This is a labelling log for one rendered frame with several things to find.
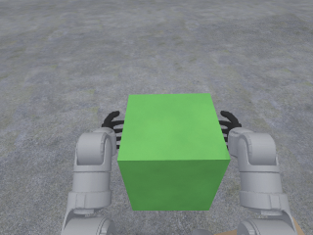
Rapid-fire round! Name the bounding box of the right robot hand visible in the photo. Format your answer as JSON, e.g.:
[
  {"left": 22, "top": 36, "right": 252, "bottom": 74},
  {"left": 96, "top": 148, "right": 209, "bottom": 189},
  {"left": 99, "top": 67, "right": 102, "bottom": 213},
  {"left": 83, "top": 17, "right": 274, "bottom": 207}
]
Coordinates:
[{"left": 219, "top": 111, "right": 242, "bottom": 150}]

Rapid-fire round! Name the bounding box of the right robot upper arm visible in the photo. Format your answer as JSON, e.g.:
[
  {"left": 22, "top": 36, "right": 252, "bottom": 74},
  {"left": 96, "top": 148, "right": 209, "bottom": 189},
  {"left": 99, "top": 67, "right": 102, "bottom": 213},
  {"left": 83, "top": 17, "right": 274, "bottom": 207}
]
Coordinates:
[{"left": 237, "top": 218, "right": 296, "bottom": 235}]

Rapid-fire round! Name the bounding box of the left robot upper arm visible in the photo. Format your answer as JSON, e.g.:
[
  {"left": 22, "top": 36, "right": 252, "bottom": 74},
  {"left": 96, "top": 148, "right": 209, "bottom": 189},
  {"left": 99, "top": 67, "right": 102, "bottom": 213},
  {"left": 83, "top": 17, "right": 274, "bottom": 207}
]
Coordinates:
[{"left": 62, "top": 216, "right": 116, "bottom": 235}]

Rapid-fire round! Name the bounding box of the robot left forearm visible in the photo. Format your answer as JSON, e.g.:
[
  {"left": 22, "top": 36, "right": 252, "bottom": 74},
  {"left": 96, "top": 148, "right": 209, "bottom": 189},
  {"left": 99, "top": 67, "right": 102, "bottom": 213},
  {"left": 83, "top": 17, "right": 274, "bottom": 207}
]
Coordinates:
[{"left": 61, "top": 127, "right": 117, "bottom": 235}]

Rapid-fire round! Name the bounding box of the robot right forearm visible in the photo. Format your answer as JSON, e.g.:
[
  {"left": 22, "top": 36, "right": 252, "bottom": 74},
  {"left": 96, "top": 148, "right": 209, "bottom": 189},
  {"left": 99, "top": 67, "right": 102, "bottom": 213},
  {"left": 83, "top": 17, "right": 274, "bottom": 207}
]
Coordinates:
[{"left": 227, "top": 127, "right": 298, "bottom": 235}]

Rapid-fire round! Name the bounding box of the carton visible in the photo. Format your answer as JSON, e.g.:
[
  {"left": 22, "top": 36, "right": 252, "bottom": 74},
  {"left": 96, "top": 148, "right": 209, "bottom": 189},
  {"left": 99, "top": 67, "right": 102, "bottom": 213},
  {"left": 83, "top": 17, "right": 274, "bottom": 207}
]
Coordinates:
[{"left": 117, "top": 93, "right": 231, "bottom": 211}]

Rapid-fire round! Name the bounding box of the left robot hand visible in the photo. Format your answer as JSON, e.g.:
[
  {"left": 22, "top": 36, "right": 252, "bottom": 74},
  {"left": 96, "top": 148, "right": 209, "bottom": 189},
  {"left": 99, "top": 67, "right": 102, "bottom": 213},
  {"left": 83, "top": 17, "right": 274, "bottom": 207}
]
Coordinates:
[{"left": 101, "top": 111, "right": 124, "bottom": 149}]

